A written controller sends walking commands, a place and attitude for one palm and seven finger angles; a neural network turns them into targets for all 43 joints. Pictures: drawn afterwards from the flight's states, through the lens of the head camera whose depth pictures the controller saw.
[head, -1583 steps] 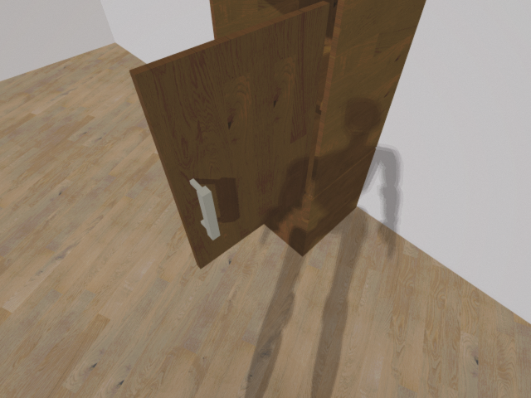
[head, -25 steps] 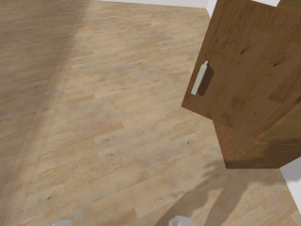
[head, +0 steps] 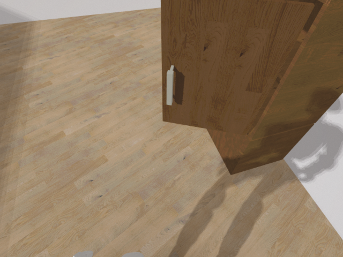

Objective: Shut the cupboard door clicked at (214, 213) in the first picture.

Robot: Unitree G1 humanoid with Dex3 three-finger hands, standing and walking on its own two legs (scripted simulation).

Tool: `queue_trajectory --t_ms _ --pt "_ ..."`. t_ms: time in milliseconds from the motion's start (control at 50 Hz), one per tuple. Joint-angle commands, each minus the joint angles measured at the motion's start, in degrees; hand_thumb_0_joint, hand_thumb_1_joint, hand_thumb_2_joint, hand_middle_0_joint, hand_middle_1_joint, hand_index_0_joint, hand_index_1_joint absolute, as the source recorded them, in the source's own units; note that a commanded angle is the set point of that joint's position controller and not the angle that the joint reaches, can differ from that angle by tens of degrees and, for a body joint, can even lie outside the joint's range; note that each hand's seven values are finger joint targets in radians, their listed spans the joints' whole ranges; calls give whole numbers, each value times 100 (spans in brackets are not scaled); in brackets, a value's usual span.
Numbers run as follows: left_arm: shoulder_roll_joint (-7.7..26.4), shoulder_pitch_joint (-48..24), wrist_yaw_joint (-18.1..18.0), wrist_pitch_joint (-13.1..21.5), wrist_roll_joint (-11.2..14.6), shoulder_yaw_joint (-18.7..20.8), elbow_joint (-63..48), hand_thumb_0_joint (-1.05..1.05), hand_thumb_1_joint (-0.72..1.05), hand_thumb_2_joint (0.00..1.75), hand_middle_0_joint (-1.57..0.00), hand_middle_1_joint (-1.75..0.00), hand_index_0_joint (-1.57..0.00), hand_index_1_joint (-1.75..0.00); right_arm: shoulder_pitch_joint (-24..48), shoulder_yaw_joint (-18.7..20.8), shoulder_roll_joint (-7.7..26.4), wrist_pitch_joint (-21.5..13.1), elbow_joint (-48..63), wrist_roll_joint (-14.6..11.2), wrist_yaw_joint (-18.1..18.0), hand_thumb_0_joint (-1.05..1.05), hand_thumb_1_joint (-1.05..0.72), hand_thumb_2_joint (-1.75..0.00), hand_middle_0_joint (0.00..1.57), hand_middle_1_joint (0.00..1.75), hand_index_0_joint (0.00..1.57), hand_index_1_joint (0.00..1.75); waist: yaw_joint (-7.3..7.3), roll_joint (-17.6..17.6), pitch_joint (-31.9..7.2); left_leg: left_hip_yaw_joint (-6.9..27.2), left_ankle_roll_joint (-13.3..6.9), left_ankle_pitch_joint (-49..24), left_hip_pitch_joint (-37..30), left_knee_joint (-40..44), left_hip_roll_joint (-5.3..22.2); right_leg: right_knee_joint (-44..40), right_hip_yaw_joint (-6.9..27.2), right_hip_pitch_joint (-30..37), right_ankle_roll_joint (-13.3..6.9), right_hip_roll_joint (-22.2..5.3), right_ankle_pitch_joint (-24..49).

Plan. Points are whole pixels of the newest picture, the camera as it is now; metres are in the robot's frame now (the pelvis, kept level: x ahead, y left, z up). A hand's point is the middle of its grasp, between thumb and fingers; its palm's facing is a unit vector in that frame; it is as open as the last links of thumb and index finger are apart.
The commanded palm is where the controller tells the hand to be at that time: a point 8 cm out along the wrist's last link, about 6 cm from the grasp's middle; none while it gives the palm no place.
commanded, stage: turn to face it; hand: left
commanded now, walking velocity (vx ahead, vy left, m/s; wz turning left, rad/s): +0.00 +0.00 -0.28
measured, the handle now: (170, 85) +0.73 +0.05 -0.08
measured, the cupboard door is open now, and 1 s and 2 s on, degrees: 61 61 61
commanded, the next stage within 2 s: take the last steps up to it in 0.14 s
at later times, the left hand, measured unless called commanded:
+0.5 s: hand out of the picture +0.10 +0.16 -0.16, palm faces -0.10 -0.97 -0.22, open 7.4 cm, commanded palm none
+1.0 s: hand (136, 210) +0.26 +0.12 -0.17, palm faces -0.17 -0.96 -0.20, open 7.3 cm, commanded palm none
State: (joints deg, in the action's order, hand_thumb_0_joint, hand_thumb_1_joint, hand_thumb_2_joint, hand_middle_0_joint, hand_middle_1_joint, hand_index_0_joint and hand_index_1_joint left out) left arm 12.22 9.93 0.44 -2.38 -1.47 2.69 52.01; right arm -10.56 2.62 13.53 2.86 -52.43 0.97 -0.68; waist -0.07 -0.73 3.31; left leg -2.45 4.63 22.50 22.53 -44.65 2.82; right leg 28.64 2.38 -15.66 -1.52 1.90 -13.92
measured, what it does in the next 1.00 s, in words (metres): walks ahead: left foot, then right foot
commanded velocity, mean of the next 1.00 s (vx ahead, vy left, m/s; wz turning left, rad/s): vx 0.20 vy -0.03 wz -0.11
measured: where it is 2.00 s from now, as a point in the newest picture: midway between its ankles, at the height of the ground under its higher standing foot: outside the picture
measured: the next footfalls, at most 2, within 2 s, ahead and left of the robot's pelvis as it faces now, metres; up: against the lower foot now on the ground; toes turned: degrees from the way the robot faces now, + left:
left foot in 0.06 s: +0.05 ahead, +0.13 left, +0.00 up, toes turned +2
right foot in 0.38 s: +0.02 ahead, -0.13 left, +0.00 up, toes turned -11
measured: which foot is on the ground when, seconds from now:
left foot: up 0.00-0.04, down 0.06-0.38, up 0.40-0.70, down 0.72-1.00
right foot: down 0.00-0.06, up 0.08-0.36, down 0.38-0.72, up 0.74-1.00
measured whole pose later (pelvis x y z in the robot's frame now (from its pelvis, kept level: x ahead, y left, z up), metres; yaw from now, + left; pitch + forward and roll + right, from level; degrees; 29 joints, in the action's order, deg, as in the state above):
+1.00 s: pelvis +0.17 -0.05 +0.00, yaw -11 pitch -1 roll +1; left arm 10.9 12.0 1.3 1.2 -1.4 3.3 58.6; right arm -20.0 1.7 8.2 -0.7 -62.2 2.1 -0.3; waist 0.9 -0.3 2.2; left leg -8.2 1.9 17.4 9.9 -28.6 4.7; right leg 34.1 -4.6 -19.5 -1.2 -3.1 -16.9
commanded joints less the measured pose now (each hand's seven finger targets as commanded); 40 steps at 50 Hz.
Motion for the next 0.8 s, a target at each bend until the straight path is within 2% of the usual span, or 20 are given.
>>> queue_trajectory --t_ms 0,40,60,120,160,220,300,320,340,360,380,420,480,580,640,660,680,700,720,780 --pt "1005 -182 -92 51 65 304 -391 0 90 90 -20 -30 -20 -30 -700 79 575 -258 177 -36 -113 0 -90 -90 20 30 20 30 226 -391 -648 124 -197 -1088 -1531 2113 112 -234 1306 -390 -433 -1006 1035" --pt "561 47 -23 4 106 214 -526 0 90 90 -20 -30 -20 -30 -742 192 1354 -282 308 80 -145 0 -90 -90 20 30 20 30 187 1776 -520 2136 -1169 -1619 -1588 2925 2094 1549 26 -1304 144 108 -1565" --pt "708 -121 -14 -28 33 239 -537 0 90 90 -20 -30 -20 -30 -685 191 1314 -285 313 111 -176 0 -90 -90 20 30 20 30 250 1542 -396 2275 -1472 -1767 -1229 3034 2296 2597 53 -1329 195 19 -1976" --pt "595 4 52 -35 22 263 -351 0 90 90 -20 -30 -20 -30 -217 87 946 -315 362 116 -200 0 -90 -90 20 30 20 30 -34 1067 -342 1092 -1372 -2958 -1225 2639 1688 3337 -26 -1370 278 -223 -1508" --pt "453 -70 58 -52 39 210 -304 0 90 90 -20 -30 -20 -30 -361 91 885 -316 243 108 -201 0 -90 -90 20 30 20 30 35 1046 -475 537 -1252 -3702 -1570 2421 1442 2837 -220 -1178 331 -220 -1354" --pt "346 -171 47 -34 42 134 -284 0 90 90 -20 -30 -20 -30 -610 138 913 -287 51 92 -181 0 -90 -90 20 30 20 30 178 1131 -575 404 -1270 -3940 -1761 2247 1458 1842 -482 -735 295 -190 -1247" --pt "334 177 108 14 19 144 -56 0 90 90 -20 -30 -20 -30 -588 205 1032 -236 -93 88 -134 0 -90 -90 20 30 20 30 54 1039 -518 448 -1046 -1230 -992 2243 1445 283 -804 485 175 -49 -553" --pt "471 419 115 54 4 183 39 0 90 90 -20 -30 -20 -30 -514 201 968 -237 -101 58 -102 0 -90 -90 20 30 20 30 -78 705 -451 307 -867 -470 -555 2006 1235 -399 -668 1035 97 -113 -326" --pt "778 699 94 113 -33 267 132 0 90 90 -20 -30 -20 -30 -441 169 741 -251 -48 26 -71 0 -90 -90 20 30 20 30 -243 -35 -376 -130 -587 491 330 1250 798 -1111 196 1705 -165 -775 -1082" --pt "1301 999 39 165 -50 364 253 0 90 90 -20 -30 -20 -30 -147 54 327 -286 160 -5 -16 0 -90 -90 20 30 20 30 -440 -1570 -176 -779 -251 1355 1490 -73 -5 -1840 2023 2023 -796 -1967 -1807" --pt "1353 1212 -8 201 17 364 273 0 90 90 -20 -30 -20 -30 309 63 522 -274 318 51 10 0 -90 -90 20 30 20 30 -653 -1321 21 -143 -309 1281 1705 -1095 73 -2106 2446 1483 -1234 -2362 -2031" --pt "894 922 -79 302 28 271 367 0 90 90 -20 -30 -20 -30 285 114 554 -307 170 62 36 0 -90 -90 20 30 20 30 -346 -1177 335 198 -333 565 1923 -1669 321 -1993 2072 1304 -1287 -2061 -1533" --pt "695 582 -66 431 17 180 329 0 90 90 -20 -30 -20 -30 -81 86 295 -319 -84 78 126 0 -90 -90 20 30 20 30 -11 -712 260 -88 -205 -142 1137 -1158 355 -1849 792 752 -1036 -1589 -307" --pt "758 850 -59 510 13 184 668 0 90 90 -20 -30 -20 -30 -107 29 83 -427 -100 57 170 0 -90 -90 20 30 20 30 -38 -588 121 -343 -228 -424 409 489 204 -1659 607 896 -987 -1539 167" --pt "685 755 -50 483 47 192 802 0 90 90 -20 -30 -20 -30 -680 43 171 -531 -340 72 117 0 -90 -90 20 30 20 30 259 -275 32 -495 -274 -1108 -928 1536 44 -1024 375 347 -725 -1290 -140" --pt "526 785 -34 457 66 165 793 0 90 90 -20 -30 -20 -30 -1150 83 384 -588 -519 92 75 0 -90 -90 20 30 20 30 417 266 -132 -214 -347 -1040 -1791 1842 176 -240 158 -164 -558 -989 -216" --pt "233 957 -6 437 93 115 720 0 90 90 -20 -30 -20 -30 -1690 187 850 -625 -672 162 10 0 -90 -90 20 30 20 30 549 1355 -383 1231 -782 -652 -2629 2262 1238 1067 -296 -1078 -282 -392 -813" --pt "103 853 7 457 92 58 540 0 90 90 -20 -30 -20 -30 -2254 258 1264 -580 -721 198 -55 0 -90 -90 20 30 20 30 715 1820 -576 2727 -1348 -218 -2862 3013 2332 2500 -693 -1694 -122 18 -1976" --pt "231 500 -11 415 22 48 426 0 90 90 -20 -30 -20 -30 -2166 248 1241 -531 -722 167 -88 0 -90 -90 20 30 20 30 700 1537 -373 2947 -1586 264 -2353 3255 2488 3427 -290 -1950 -176 -210 -2036" --pt "140 242 72 388 -15 99 445 0 90 90 -20 -30 -20 -30 -1280 95 635 -569 -469 135 -103 0 -90 -90 20 30 20 30 324 916 311 1798 -1401 67 -1034 3534 1976 3548 -140 -1817 -70 -720 -1128"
